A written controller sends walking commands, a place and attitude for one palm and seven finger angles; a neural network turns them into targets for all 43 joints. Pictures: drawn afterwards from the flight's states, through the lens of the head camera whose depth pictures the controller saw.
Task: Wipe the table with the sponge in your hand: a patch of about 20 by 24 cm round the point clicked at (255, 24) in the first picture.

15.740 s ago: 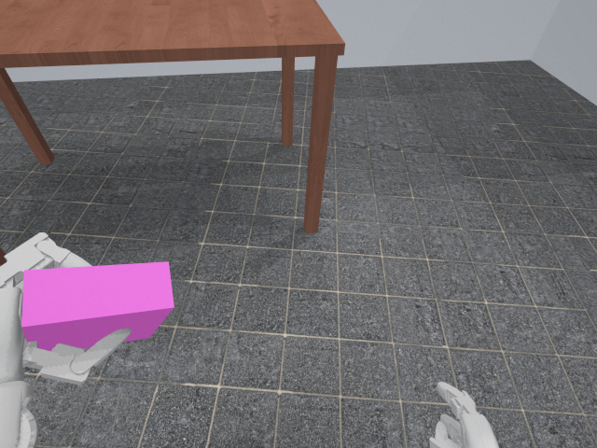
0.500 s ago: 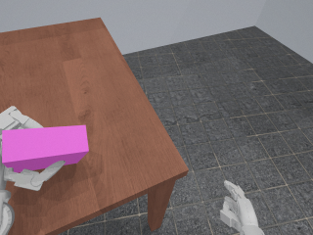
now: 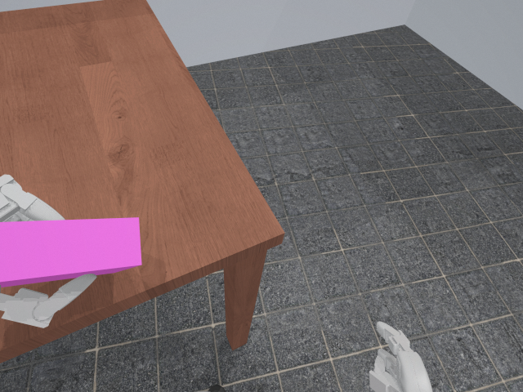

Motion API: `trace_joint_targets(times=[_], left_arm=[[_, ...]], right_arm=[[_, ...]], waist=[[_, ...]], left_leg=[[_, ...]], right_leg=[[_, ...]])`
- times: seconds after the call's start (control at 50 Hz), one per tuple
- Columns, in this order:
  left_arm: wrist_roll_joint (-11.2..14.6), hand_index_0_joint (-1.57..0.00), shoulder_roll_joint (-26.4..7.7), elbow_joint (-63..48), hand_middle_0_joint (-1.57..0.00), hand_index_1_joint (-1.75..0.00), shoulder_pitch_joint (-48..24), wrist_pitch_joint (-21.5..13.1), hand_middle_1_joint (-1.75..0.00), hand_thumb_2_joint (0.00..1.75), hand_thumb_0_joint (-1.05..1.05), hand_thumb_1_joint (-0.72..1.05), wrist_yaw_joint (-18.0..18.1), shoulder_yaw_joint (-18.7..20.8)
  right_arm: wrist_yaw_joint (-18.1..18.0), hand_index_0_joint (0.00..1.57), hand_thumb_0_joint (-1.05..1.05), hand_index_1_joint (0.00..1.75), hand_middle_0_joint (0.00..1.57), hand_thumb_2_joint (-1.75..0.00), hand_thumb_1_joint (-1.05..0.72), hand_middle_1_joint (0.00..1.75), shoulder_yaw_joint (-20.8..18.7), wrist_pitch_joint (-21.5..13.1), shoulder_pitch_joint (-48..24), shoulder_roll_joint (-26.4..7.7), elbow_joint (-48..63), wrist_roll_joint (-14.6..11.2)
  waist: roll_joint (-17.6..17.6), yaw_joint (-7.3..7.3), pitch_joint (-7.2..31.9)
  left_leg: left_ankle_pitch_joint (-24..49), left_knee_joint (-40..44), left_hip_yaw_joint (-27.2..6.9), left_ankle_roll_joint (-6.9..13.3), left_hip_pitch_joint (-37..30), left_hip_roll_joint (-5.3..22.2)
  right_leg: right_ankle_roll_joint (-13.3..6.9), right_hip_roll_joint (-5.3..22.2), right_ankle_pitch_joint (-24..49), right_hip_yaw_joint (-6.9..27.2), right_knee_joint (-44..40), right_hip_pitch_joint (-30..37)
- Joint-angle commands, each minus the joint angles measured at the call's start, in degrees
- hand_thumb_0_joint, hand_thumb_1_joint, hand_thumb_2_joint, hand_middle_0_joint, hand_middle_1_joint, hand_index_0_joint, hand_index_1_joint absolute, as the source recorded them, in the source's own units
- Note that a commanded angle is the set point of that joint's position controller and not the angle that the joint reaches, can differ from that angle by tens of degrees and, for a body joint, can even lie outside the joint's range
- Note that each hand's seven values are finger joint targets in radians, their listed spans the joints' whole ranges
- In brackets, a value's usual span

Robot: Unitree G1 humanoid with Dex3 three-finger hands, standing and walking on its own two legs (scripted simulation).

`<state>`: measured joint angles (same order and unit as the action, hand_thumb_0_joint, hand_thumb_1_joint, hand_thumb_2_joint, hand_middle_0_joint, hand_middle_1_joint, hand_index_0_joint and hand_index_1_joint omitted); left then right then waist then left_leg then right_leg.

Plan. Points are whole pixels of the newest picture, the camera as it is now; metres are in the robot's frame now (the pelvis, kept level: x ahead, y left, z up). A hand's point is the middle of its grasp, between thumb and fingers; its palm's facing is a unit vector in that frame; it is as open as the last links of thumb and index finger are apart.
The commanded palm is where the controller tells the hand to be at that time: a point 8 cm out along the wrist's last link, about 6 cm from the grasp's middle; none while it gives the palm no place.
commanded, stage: come to a stop and stand still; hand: left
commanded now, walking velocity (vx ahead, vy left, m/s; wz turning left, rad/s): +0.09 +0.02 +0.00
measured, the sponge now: (86, 252) +0.24 +0.22 +0.15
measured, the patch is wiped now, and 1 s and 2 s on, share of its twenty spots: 0.05 0.05 0.05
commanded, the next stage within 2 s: look again from close up in 1.26 s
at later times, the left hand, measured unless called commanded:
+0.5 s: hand (56, 327) +0.16 +0.21 +0.16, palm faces +0.40 -0.84 -0.38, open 9.3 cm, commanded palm +0.10 +0.24 +0.17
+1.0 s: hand (73, 332) +0.16 +0.20 +0.15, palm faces +0.28 -0.88 -0.38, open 9.3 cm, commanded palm +0.10 +0.25 +0.17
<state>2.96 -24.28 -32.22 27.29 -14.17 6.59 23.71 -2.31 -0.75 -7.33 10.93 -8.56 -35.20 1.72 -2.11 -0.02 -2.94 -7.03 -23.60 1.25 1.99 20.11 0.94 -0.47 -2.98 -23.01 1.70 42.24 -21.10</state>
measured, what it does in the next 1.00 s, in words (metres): steps on the spot: right foot, then left foot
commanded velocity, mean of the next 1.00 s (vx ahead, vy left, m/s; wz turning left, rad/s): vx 0.06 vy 0.04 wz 0.00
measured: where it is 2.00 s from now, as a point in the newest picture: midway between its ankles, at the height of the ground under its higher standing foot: outside the picture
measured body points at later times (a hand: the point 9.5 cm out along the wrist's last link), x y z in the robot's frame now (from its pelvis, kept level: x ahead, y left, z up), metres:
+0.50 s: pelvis -0.06 -0.04 -0.01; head -0.05 -0.02 +0.44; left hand +0.13 +0.25 +0.18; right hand +0.10 -0.29 -0.08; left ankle -0.03 +0.06 -0.74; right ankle -0.08 -0.17 -0.74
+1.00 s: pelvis -0.07 -0.03 +0.00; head -0.04 +0.00 +0.44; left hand +0.14 +0.24 +0.17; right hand +0.11 -0.26 -0.06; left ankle -0.03 +0.06 -0.74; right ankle -0.08 -0.17 -0.74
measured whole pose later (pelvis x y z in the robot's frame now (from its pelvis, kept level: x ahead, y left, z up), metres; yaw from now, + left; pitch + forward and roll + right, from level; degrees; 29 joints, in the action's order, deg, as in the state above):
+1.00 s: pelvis -0.07 -0.03 +0.00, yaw -2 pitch +0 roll -1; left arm 1.1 -21.4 -26.7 25.8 -14.6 4.3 18.2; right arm -0.8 0.7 -8.4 11.0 -11.2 -32.4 0.3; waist -2.5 -0.4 -2.4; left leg -11.5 -26.7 2.6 2.4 15.4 -0.5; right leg 1.4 0.6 -13.8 0.8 24.3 -10.6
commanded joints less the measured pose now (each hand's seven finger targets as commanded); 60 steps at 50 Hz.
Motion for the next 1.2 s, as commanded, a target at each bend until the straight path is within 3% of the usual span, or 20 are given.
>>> trace_joint_targets(times=[0.0, 0.08, 0.12, 0.14, 0.16, 0.2, 0.26, 0.32, 0.38, 0.52, 0.66, 0.68, 0.7, 0.72, 0.74, 0.78, 0.86, 0.94, 0.98, 1.18], left_arm=[[0.79, -1.20, -5.41, -14.41, -1.20, -1.60, -0.07, -2.07, -1.60, 1.30, 0.00, 0.10, -0.02, 2.87], [1.03, -1.20, -7.82, -13.34, -1.20, -1.60, 0.42, 0.16, -1.60, 1.30, 0.00, 0.10, 0.79, 5.11], [1.07, -1.20, -10.06, -10.22, -1.20, -1.60, 0.34, 0.32, -1.60, 1.30, 0.00, 0.10, 1.05, 7.08], [1.04, -1.20, -8.78, -10.93, -1.20, -1.60, -1.20, 1.23, -1.60, 1.30, 0.00, 0.10, 1.14, 5.29], [0.78, -1.20, -6.47, -10.37, -1.20, -1.60, -1.19, 2.05, -1.60, 1.30, 0.00, 0.10, 1.32, 2.91], [0.21, -1.20, -6.26, -7.36, -1.20, -1.60, -3.12, 1.89, -1.60, 1.30, 0.00, 0.10, 2.53, 3.03], [-0.97, -1.20, -5.43, -5.74, -1.20, -1.60, -8.80, 1.19, -1.60, 1.30, 0.00, 0.10, 3.14, 1.41], [-1.04, -1.20, -6.34, -8.57, -1.20, -1.60, -10.42, -0.10, -1.60, 1.30, 0.00, 0.10, 2.82, 1.38], [-0.97, -1.20, -6.69, -11.24, -1.20, -1.60, -8.16, -1.23, -1.60, 1.30, 0.00, 0.10, 2.14, 1.92], [-0.77, -1.20, -5.46, -5.93, -1.20, -1.60, -2.66, -1.98, -1.60, 1.30, 0.00, 0.10, 1.97, 2.67], [-0.56, -1.20, -4.75, -4.56, -1.20, -1.60, -9.21, -0.83, -1.60, 1.30, 0.00, 0.10, 1.46, 0.65], [-8.33, -1.20, -49.55, -14.80, -1.20, -1.60, -62.91, -5.78, -1.60, 1.30, 0.00, 0.10, 1.30, 33.54], [-3.57, -1.20, -15.72, 14.67, -1.20, -1.60, -33.24, -3.20, -1.60, 1.30, 0.00, 0.10, -1.04, 9.92], [-2.22, -1.20, -8.12, 16.18, -1.20, -1.60, -20.49, -3.03, -1.60, 1.30, 0.00, 0.10, -1.94, 4.59], [-0.95, -1.20, -0.95, 11.48, -1.20, -1.60, -18.46, -3.38, -1.60, 1.30, 0.00, 0.10, -2.29, -1.88], [-0.90, -1.20, -4.49, -2.77, -1.20, -1.60, -14.95, -4.04, -1.60, 1.30, 0.00, 0.10, -1.47, -1.29], [-0.55, -1.20, -6.80, -7.17, -1.20, -1.60, -5.53, -3.28, -1.60, 1.30, 0.00, 0.10, -0.22, 2.31], [-0.24, -1.20, -11.50, -7.51, -1.20, -1.60, -9.23, -3.93, -1.60, 1.30, 0.00, 0.10, 0.53, 8.36], [-0.26, -1.20, -8.95, -4.62, -1.20, -1.60, -9.95, -4.02, -1.60, 1.30, 0.00, 0.10, 0.34, 6.63], [-0.87, -1.20, -6.09, -6.86, -1.20, -1.60, -11.28, -2.62, -1.60, 1.30, 0.00, 0.10, 0.06, 2.18]], right_arm=[[0.74, 0.20, 0.00, 0.30, 0.20, -0.90, -0.90, 0.30, -3.44, -3.95, -2.68, -9.82, 8.87, -0.34], [0.09, 0.20, 0.00, 0.30, 0.20, -0.90, -0.90, 0.30, -3.08, -2.20, -4.01, -10.76, 11.49, -1.71], [-0.08, 0.20, 0.00, 0.30, 0.20, -0.90, -0.90, 0.30, -2.51, -0.45, -4.22, -9.27, 11.49, -1.69], [-0.31, 0.20, 0.00, 0.30, 0.20, -0.90, -0.90, 0.30, -2.80, -0.28, -3.53, -9.47, 11.17, -2.52], [-0.75, 0.20, 0.00, 0.30, 0.20, -0.90, -0.90, 0.30, -2.65, -0.33, -3.92, -9.87, 10.65, -2.60], [-1.20, 0.20, 0.00, 0.30, 0.20, -0.90, -0.90, 0.30, -1.08, -0.22, -4.92, -8.43, 8.90, -2.64], [-1.97, 0.20, 0.00, 0.30, 0.20, -0.90, -0.90, 0.30, -1.90, -1.31, -4.21, -9.26, 7.99, -2.69], [-1.68, 0.20, 0.00, 0.30, 0.20, -0.90, -0.90, 0.30, -3.67, -2.27, -3.82, -11.94, 9.66, -3.40], [-1.39, 0.20, 0.00, 0.30, 0.20, -0.90, -0.90, 0.30, -2.22, -2.15, -4.30, -10.58, 10.14, -2.69], [-0.38, 0.20, 0.00, 0.30, 0.20, -0.90, -0.90, 0.30, -2.42, -2.47, -2.40, -10.40, 9.70, -2.52], [-1.02, 0.20, 0.00, 0.30, 0.20, -0.90, -0.90, 0.30, -1.64, -1.63, -3.60, -10.03, 8.97, -2.35], [-0.94, 0.20, 0.00, 0.30, 0.20, -0.90, -0.90, 0.30, -2.03, -3.95, 0.40, -11.34, 9.24, 0.12], [-0.45, 0.20, 0.00, 0.30, 0.20, -0.90, -0.90, 0.30, 0.85, -3.74, -2.39, -4.56, 5.29, -1.86], [-0.33, 0.20, 0.00, 0.30, 0.20, -0.90, -0.90, 0.30, -2.06, -4.90, -1.91, -9.67, 8.69, -2.23], [0.72, 0.20, 0.00, 0.30, 0.20, -0.90, -0.90, 0.30, -2.12, -5.11, -3.32, -9.07, 9.34, -3.03], [2.14, 0.20, 0.00, 0.30, 0.20, -0.90, -0.90, 0.30, -2.43, -4.94, -3.83, -10.33, 10.15, -2.48], [2.22, 0.20, 0.00, 0.30, 0.20, -0.90, -0.90, 0.30, -1.75, -4.66, -5.30, -10.06, 11.46, -1.92], [0.41, 0.20, 0.00, 0.30, 0.20, -0.90, -0.90, 0.30, -1.22, -3.81, -6.23, -10.21, 11.65, -1.62], [-0.03, 0.20, 0.00, 0.30, 0.20, -0.90, -0.90, 0.30, -1.01, -3.58, -5.12, -9.84, 11.67, -1.59], [0.30, 0.20, 0.00, 0.30, 0.20, -0.90, -0.90, 0.30, -0.86, -3.86, -4.26, -10.23, 10.53, -1.19]], waist=[[15.09, -1.23, 15.43], [10.78, -1.51, 12.72], [-2.63, -1.33, 8.99], [-11.82, -1.50, 9.33], [-12.24, -0.77, 6.78], [-5.04, 0.39, 4.99], [-0.85, 0.59, 4.25], [2.73, -0.62, 7.12], [16.37, -0.25, 6.32], [4.15, -0.35, 7.31], [4.79, -0.28, 5.43], [-7.21, -3.96, -6.29], [-8.73, -0.86, 5.36], [-1.36, -3.32, 5.62], [7.27, -2.35, 9.32], [8.21, -2.84, 14.19], [2.62, -2.62, 12.43], [6.85, -1.76, 7.33], [8.66, -1.60, 6.60], [8.14, -1.37, 11.14]], left_leg=[[26.07, 2.67, -9.84, 4.80, -19.26, 13.79], [-16.85, 2.29, -3.65, 0.46, -2.87, 5.83], [-19.17, -14.08, 2.47, -2.83, 0.52, -0.94], [-17.30, -25.98, 0.63, -3.43, 0.12, -4.05], [-13.87, -29.72, -1.85, -2.63, 1.92, -2.86], [-13.80, -23.19, -2.46, -2.15, 3.34, -0.56], [-8.02, -4.01, -0.29, -1.02, -7.99, -1.46], [4.89, -1.34, -6.05, 1.47, -11.54, 3.54], [1.00, 5.77, -14.61, 2.62, -6.00, 6.76], [-8.21, 0.41, -5.99, 0.20, -1.42, 1.84], [-5.97, 2.36, -5.69, -0.55, -6.47, 2.01], [-1.45, -7.33, -2.82, 0.15, 2.69, 2.88], [0.69, -7.44, -2.95, -0.52, -7.50, -2.48], [2.10, -6.35, -1.78, -1.23, -10.39, -0.61], [4.26, -4.09, -0.88, -1.19, -11.62, 0.06], [8.83, -1.77, -2.96, -0.11, -13.51, 2.15], [-0.22, 1.69, -4.99, -0.16, -9.15, 3.11], [-9.82, 5.73, -6.41, -0.36, -4.88, 3.34], [-12.30, 7.43, -7.11, 0.00, -3.09, 3.92], [8.01, 2.53, -3.55, -1.88, -12.65, 1.86]], right_leg=[[0.88, 1.62, -1.89, -0.52, -6.14, 1.07], [0.53, 1.82, 7.73, -4.72, -24.90, 17.21], [-4.43, 12.10, 4.24, 5.73, -32.69, 10.37], [-8.32, 17.79, -1.89, 14.86, -34.49, 3.52], [-10.22, 19.86, 1.12, 16.34, -32.77, 2.02], [-8.99, 18.65, 4.35, 10.41, -28.50, 4.85], [-4.42, 13.32, 6.53, 3.94, -23.41, 5.01], [-1.11, 6.72, 14.97, 1.39, -17.37, 8.75], [0.64, 3.37, 8.75, -3.13, -10.40, 10.87], [-1.29, 6.37, 13.25, 1.07, -21.05, 16.20], [-0.62, 4.96, 11.09, 0.18, -22.33, 11.18], [0.81, 9.15, 20.56, 7.05, -30.73, 1.54], [-3.92, 11.80, 21.42, 7.30, -24.77, 3.64], [-2.44, 10.97, 26.62, 10.70, -24.93, 6.32], [-2.11, 10.14, 27.21, 8.13, -21.18, 10.84], [-0.60, 7.59, 21.60, 3.94, -18.98, 14.05], [-0.53, 5.74, 13.42, 1.45, -19.91, 13.20], [-0.50, 4.44, 8.90, 0.49, -20.93, 11.85], [-0.45, 3.78, 9.44, -0.41, -20.01, 13.68], [0.05, 3.22, 20.93, -1.33, -22.08, 13.86]])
